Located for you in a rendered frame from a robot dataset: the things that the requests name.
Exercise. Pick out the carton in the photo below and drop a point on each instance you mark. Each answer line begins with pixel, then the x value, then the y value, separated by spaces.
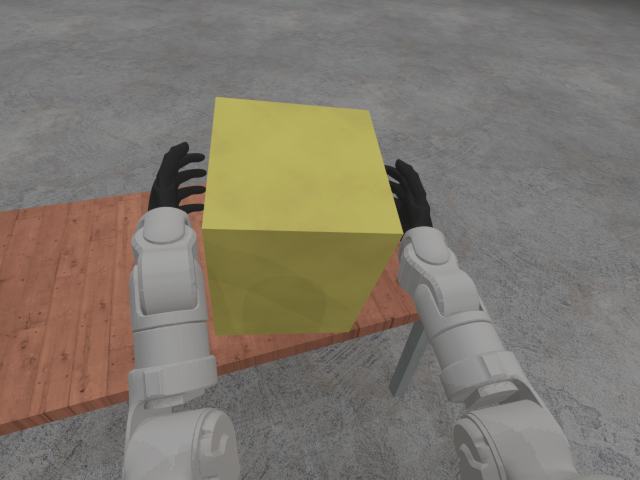
pixel 299 218

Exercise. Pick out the right robot forearm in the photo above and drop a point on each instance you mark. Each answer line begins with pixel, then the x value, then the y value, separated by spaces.
pixel 476 368

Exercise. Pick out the right robot upper arm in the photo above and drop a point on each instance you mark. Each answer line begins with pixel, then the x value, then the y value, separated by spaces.
pixel 514 441

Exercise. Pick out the table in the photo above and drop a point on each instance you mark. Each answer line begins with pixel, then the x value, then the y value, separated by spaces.
pixel 66 340

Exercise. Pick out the left robot forearm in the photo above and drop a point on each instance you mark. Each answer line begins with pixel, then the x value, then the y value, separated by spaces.
pixel 168 307

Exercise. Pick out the robot right hand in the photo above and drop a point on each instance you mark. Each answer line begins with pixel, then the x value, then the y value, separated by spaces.
pixel 412 206

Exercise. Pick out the robot left hand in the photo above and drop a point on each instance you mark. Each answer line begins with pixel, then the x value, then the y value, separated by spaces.
pixel 165 192

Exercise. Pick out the left robot upper arm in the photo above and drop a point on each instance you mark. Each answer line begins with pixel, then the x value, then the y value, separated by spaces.
pixel 190 445

